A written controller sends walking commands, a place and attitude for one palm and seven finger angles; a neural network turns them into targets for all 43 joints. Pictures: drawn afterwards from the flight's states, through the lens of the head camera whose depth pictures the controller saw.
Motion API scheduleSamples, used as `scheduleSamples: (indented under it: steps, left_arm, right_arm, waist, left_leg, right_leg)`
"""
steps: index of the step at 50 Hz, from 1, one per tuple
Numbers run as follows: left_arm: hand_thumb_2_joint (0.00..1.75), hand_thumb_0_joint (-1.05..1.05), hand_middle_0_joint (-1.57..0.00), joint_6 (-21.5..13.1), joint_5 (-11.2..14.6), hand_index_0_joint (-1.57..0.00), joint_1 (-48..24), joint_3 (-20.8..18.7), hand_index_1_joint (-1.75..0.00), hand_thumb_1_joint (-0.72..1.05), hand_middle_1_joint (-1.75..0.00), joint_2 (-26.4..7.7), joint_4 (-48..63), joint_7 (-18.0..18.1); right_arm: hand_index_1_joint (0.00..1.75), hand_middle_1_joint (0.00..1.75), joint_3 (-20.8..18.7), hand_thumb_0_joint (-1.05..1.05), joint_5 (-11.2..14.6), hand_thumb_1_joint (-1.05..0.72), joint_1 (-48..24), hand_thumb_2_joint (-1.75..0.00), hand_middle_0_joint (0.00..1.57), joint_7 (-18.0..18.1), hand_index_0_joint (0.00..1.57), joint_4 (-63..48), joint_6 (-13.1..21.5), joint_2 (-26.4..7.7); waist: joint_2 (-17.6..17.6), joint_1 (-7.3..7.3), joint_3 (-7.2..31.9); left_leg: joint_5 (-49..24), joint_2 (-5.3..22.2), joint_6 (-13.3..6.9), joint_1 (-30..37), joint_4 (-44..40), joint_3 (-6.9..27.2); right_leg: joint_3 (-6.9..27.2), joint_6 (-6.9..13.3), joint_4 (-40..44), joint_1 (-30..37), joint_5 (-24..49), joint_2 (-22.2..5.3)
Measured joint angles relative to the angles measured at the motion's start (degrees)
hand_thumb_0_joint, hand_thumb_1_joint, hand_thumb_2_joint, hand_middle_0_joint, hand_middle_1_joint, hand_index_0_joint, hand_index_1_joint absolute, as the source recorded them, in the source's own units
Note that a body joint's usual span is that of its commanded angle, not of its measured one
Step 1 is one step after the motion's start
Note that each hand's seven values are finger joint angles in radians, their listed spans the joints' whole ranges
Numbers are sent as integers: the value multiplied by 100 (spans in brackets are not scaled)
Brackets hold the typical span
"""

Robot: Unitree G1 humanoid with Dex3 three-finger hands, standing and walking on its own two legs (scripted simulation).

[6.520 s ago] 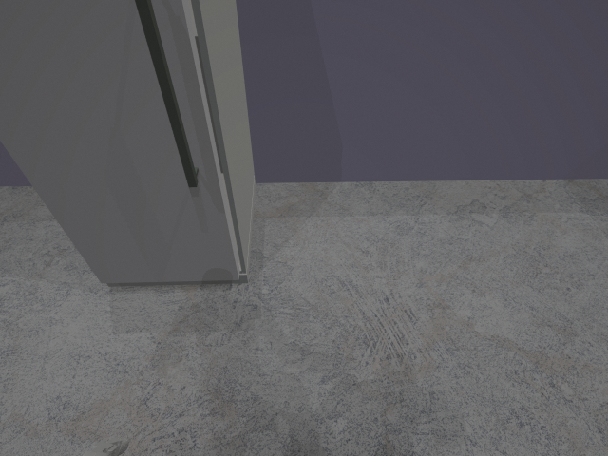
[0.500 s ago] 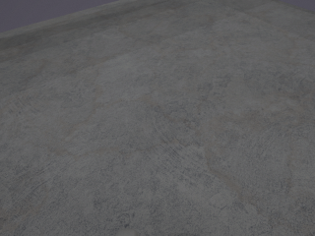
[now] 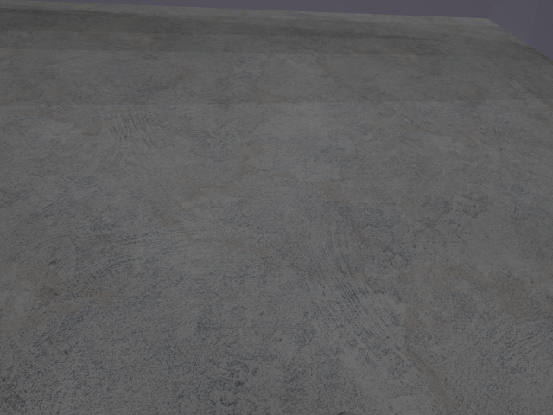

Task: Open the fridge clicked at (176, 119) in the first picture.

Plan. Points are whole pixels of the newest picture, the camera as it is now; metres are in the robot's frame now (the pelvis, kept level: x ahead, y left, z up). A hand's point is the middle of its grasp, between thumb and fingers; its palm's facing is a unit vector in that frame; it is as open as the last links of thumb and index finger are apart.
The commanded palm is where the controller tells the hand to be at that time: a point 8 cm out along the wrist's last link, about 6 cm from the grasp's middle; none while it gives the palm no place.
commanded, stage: walk to a spot facing it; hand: right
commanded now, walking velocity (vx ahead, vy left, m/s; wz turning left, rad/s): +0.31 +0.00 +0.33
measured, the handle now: out of the picture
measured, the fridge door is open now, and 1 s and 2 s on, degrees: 0 0 0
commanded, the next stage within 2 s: turn to face it in 0.82 s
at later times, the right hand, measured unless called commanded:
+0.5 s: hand out of the picture +0.09 -0.25 -0.19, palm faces -0.07 +0.99 -0.14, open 7.4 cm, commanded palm none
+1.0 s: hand (337, 280) +0.44 -0.11 -0.17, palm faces -0.52 +0.82 -0.23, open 7.4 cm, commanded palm none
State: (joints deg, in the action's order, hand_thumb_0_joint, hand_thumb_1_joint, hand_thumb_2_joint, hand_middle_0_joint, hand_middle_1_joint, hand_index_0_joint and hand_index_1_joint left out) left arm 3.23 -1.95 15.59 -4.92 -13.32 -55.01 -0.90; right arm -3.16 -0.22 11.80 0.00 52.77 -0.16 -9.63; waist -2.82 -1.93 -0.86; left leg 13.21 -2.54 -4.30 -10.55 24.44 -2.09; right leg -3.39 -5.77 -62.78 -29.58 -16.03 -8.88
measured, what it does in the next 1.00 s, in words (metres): walks ahead, turning left: right foot, then left foot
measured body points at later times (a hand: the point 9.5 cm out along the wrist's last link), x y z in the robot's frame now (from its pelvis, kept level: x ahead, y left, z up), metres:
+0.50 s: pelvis +0.12 -0.07 -0.01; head +0.14 -0.10 +0.44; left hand +0.21 +0.18 -0.13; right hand +0.09 -0.31 -0.18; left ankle +0.03 +0.05 -0.68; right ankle +0.18 -0.15 -0.74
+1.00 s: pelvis +0.21 -0.03 -0.03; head +0.24 +0.01 +0.42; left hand +0.04 +0.15 -0.18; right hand +0.46 -0.15 -0.15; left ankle +0.19 +0.07 -0.75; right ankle +0.18 -0.16 -0.72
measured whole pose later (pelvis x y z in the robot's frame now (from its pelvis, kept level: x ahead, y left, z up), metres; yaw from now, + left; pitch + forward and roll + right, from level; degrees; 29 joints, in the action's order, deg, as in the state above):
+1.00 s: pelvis +0.21 -0.03 -0.03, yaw +30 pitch +0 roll +1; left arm 1.6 -0.6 21.2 -3.7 -10.9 -58.1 0.2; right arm -3.7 -1.2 4.0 -0.6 50.9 -0.2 -11.5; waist -2.0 -3.5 -5.6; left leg 16.3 0.7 -2.4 -20.9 37.8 -7.0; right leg -18.1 -3.3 -51.2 -13.3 -29.9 -11.6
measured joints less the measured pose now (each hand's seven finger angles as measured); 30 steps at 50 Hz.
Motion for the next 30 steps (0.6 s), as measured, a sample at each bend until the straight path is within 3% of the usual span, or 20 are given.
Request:
scheduleSamples:
  steps: [10, 18, 20, 21, 24, 27, 30]
  left_arm:
    - [90, 1, -20, -132, 7, -20, -391, 7, -30, 90, -30, -71, 75, 0]
    - [90, 1, -20, -293, 95, -20, -794, 148, -30, 90, -30, 161, 219, 5]
    - [90, 1, -20, -432, 110, -20, -855, 220, -30, 90, -30, 220, 291, 37]
    - [90, 1, -20, -519, 95, -20, -906, 246, -30, 90, -30, 268, 305, 66]
    - [90, 1, -20, -586, 88, -21, -875, 343, -30, 90, -30, 395, 353, 96]
    - [90, 1, -20, -572, 96, -21, -628, 387, -30, 90, -30, 519, 276, 152]
    - [90, -1, -20, -610, 169, -21, -367, 254, -30, 93, -30, 524, 174, 284]
  right_arm:
    - [30, 30, 37, 0, -64, -91, 944, -90, 20, -23, 20, 508, 201, 126]
    - [30, 30, 25, 0, -101, -91, 1461, -90, 20, 34, 20, 919, 151, 78]
    - [30, 30, -3, 0, -73, -91, 1554, -90, 20, 24, 20, 977, 119, 63]
    - [30, 30, -25, 0, -42, -91, 1535, -90, 20, 9, 20, 1013, 84, 47]
    - [30, 30, -82, 1, -59, -91, 1340, -90, 20, -35, 20, 1058, -59, -5]
    - [30, 30, -169, 1, -110, -91, 1024, -90, 20, -99, 20, 940, -139, -144]
    - [30, 30, -274, 1, -105, -91, 665, -90, 20, -88, 19, 682, -177, -285]
  waist:
    - [23, 342, 101]
    - [289, 640, -11]
    - [349, 659, -30]
    - [410, 646, -74]
    - [453, 628, -157]
    - [433, 497, -151]
    - [433, 392, -167]
  left_leg:
    - [-44, -242, -5, 476, -536, 329]
    - [415, -152, 247, 752, -345, 695]
    - [757, -133, 350, 651, 123, 835]
    - [979, -107, 348, 432, 702, 870]
    - [1468, 19, 391, -515, 2898, 530]
    - [1052, 264, 500, -1272, 3956, 147]
    - [567, 421, 628, -1835, 4326, 88]
  right_leg:
    - [198, 0, 772, -49, 187, 147]
    - [34, 190, 2327, 529, -108, 468]
    - [-59, 274, 3070, 951, 226, 532]
    - [-156, 463, 3023, 974, 383, 561]
    - [-516, 807, 2790, 1186, 63, 486]
    - [-724, 840, 3160, 1568, 48, 447]
    - [-915, 846, 3515, 1862, 100, 447]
